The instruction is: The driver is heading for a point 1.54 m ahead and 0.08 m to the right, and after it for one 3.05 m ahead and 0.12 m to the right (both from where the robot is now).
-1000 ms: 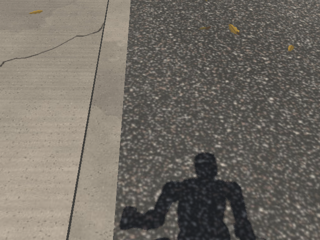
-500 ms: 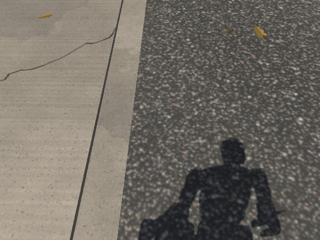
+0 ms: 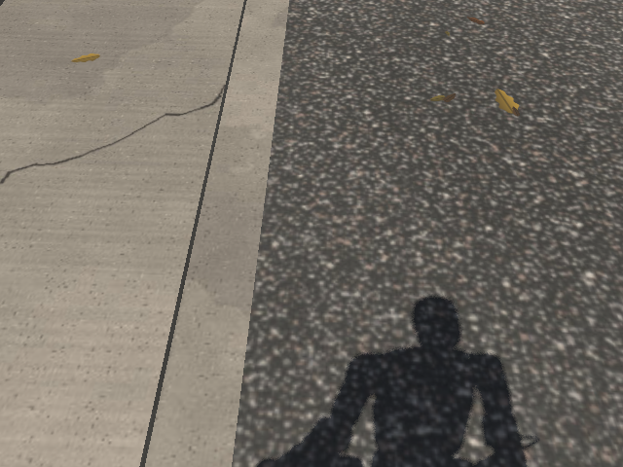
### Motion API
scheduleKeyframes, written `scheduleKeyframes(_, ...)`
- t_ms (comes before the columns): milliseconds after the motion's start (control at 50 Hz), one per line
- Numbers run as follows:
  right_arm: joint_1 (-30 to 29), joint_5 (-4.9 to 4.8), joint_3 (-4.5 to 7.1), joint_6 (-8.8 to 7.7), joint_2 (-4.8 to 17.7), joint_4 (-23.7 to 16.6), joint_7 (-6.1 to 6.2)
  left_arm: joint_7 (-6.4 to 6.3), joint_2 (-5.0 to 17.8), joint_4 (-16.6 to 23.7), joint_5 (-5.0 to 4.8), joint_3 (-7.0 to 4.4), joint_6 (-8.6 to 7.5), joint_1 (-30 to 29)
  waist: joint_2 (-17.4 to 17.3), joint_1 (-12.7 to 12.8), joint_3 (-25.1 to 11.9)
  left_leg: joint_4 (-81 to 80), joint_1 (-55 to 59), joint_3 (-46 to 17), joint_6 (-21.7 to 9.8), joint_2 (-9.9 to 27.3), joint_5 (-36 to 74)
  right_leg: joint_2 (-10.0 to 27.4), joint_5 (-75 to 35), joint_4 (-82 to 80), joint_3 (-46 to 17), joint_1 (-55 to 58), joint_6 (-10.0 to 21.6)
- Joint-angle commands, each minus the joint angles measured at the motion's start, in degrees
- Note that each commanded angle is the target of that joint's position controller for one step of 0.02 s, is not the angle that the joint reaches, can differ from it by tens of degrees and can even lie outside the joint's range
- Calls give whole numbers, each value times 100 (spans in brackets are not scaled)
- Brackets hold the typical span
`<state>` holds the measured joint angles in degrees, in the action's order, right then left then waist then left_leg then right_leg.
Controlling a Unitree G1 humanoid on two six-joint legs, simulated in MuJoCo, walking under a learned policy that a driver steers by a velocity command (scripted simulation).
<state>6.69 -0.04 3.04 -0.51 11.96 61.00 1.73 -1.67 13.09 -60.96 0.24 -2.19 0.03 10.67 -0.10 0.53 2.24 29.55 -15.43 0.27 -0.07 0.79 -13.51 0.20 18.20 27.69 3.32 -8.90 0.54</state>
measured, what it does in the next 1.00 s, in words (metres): stands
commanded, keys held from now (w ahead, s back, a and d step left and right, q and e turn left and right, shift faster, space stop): no key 0.88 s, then w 0.12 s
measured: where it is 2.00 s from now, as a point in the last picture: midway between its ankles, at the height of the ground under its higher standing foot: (303, 442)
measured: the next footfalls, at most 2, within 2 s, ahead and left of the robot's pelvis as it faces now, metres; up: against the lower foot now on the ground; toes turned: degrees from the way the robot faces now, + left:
right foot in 1.66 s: +0.48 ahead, -0.09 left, +0.00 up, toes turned -3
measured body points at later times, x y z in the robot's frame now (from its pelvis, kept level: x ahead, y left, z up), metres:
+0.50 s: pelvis -0.01 +0.00 +0.00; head +0.00 +0.00 +0.45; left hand +0.00 +0.24 -0.16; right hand +0.06 -0.25 -0.15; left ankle +0.02 +0.12 -0.74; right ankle -0.04 -0.11 -0.74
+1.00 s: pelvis +0.00 +0.00 +0.00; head +0.01 +0.00 +0.45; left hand -0.02 +0.24 -0.16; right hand +0.04 -0.25 -0.16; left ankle +0.02 +0.11 -0.73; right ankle -0.04 -0.11 -0.74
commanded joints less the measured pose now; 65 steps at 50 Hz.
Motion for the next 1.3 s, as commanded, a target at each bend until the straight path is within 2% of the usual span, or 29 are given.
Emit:
scheduleKeyframes(20, -19, 0, 111, -18, 672, -153, 23, -27, 498, 78, 1, -77, -21, 211, -11, -4, -403, -249, 619, -265, -314, 295, 1864, 237, -1278, -376, -198, -247, 90)
scheduleKeyframes(380, 6, 11, 65, 72, 582, 93, 52, -72, 357, -192, 16, -6, -63, 517, -17, -32, -52, -477, 516, -187, -216, 165, 997, 258, -558, -612, -206, -470, 60)
scheduleKeyframes(880, 440, -2, -24, 61, 475, 259, 84, -75, 182, -258, -4, 50, -109, 1015, 14, -44, 42, -533, 407, -178, -186, 135, 829, 238, -476, -711, -214, -562, 95)
scheduleKeyframes(900, 541, -1, -39, 66, 417, 311, 85, -81, 155, -316, -11, 51, -101, 1146, 47, -36, -85, -498, 446, -85, -190, 50, 248, 207, 103, -766, -193, -511, 127)
scheduleKeyframes(920, 565, -31, -20, 73, 453, 318, 93, -97, 264, -324, -51, 8, -83, 1196, 145, -20, 16, -313, 276, 70, -210, -107, -649, 209, 955, -814, -261, -588, 233)
scheduleKeyframes(940, 559, -59, 8, 60, 501, 292, 98, -117, 433, -263, -89, -50, -72, 1164, 321, 5, 194, -54, -86, 221, -245, -244, -1556, 344, 1882, -920, -501, -675, 411)
scheduleKeyframes(960, 407, -59, 14, 13, 502, 201, 88, -128, 539, -218, -121, -92, -90, 1261, 464, 94, 418, 264, -566, 275, -278, -272, -1916, 656, 2618, -1176, -945, -698, 628)
scheduleKeyframes(980, 207, -71, -4, -75, 384, 76, 52, -123, 712, -227, -152, -158, -138, 1467, 787, 196, 558, 847, -1018, 425, -274, -288, -1614, 1195, 3097, -1570, -1681, -529, 913)
scheduleKeyframes(1000, 84, -87, -27, -167, 277, -20, -1, -116, 902, -212, -174, -240, -198, 1478, 1043, 220, 735, 1491, -1305, 370, -318, -98, -1151, 1794, 3176, -1884, -2428, -511, 1227)
scheduleKeyframes(1020, -22, -113, -11, -242, 316, -92, -52, -111, 865, -171, -144, -251, -262, 1454, 961, 217, 863, 1953, -1703, 188, -386, 130, -1178, 2099, 2941, -2018, -2772, -418, 1390)
scheduleKeyframes(1040, -76, -153, 4, -305, 335, -161, -93, -92, 788, -126, -112, -244, -330, 1402, 906, 191, 928, 2237, -2063, 21, -447, 296, -1442, 2187, 2537, -1996, -2841, -207, 1409)
scheduleKeyframes(1080, -55, -217, 23, -419, 388, -231, -152, -39, 707, 3, -179, -241, -408, 1189, 713, 74, 821, 1574, -2029, -30, -530, 447, -1521, 1922, 1687, -1788, -2278, 106, 1127)
scheduleKeyframes(1100, 31, -221, 43, -461, 384, -202, -168, -18, 738, 48, -209, -249, -406, 1073, 654, -20, 696, 951, -1436, 193, -522, 324, -1286, 1644, 1347, -1647, -1810, -75, 965)
scheduleKeyframes(1120, 361, -208, 63, -481, 322, -53, -184, 6, 792, 83, -233, -259, -380, 935, 612, -214, 549, 357, -468, 551, -469, 64, -693, 1350, 1114, -1391, -1342, -554, 852)
scheduleKeyframes(1140, 908, -191, 123, -465, 344, 202, -189, 30, 797, 97, -224, -258, -352, 963, 556, -382, 339, 162, 550, 799, -362, -246, -159, 1101, 886, -1042, -1054, -1056, 795)
scheduleKeyframes(1160, 1528, -171, 197, -432, 427, 405, -184, 40, 781, 145, -206, -240, -363, 889, 436, -636, 129, 99, 1341, 738, -349, -328, -62, 889, 247, -451, -793, -1446, 685)
scheduleKeyframes(1180, 2292, -141, 317, -438, 803, 522, -148, 67, 508, 278, -167, -158, -399, 626, -578, -959, -66, -634, 2029, -699, -668, 602, -609, 399, -394, 1434, -140, -2110, 343)
scheduleKeyframes(1200, 2952, -124, 407, -489, 1447, 542, -178, 51, 9, 528, -158, -42, -519, 648, -2073, -988, -521, -1796, 2837, -3586, -1564, 2014, -1136, -331, 1076, 3422, 31, -3410, 91)
scheduleKeyframes(1220, 2620, -33, 241, -594, 1063, 510, -201, 65, 209, 609, -286, -94, -619, 460, -1310, -754, -350, -1963, 2552, -4269, -1779, 2328, -1775, -42, 1276, 4556, -777, -3956, 229)
scheduleKeyframes(1240, 2075, -43, 145, -666, 799, 330, -216, 114, 327, 700, -371, -108, -688, 284, -828, -541, 56, -1886, 2270, -3657, -1585, 2192, -1769, 260, 729, 4885, -893, -4376, 419)
scheduleKeyframes(1260, 1643, -31, 66, -689, 641, 182, -258, 129, 399, 679, -338, -131, -716, 258, -475, -367, 198, -1910, 1978, -2875, -1358, 1911, -1307, 508, 113, 4768, -792, -4332, 504)
scheduleKeyframes(1280, 1383, -14, 18, -683, 593, 81, -294, 119, 471, 658, -247, -183, -723, 237, -317, -242, 270, -1978, 1669, -2274, -1184, 1691, -634, 666, -352, 4381, -755, -4125, 521)
scheduleKeyframes(1300, 1348, 5, -31, -655, 476, 61, -298, 133, 537, 640, -197, -233, -691, 257, -362, -153, 272, -2028, 1449, -1710, -1023, 1433, 6, 764, -609, 4043, -690, -3784, 498)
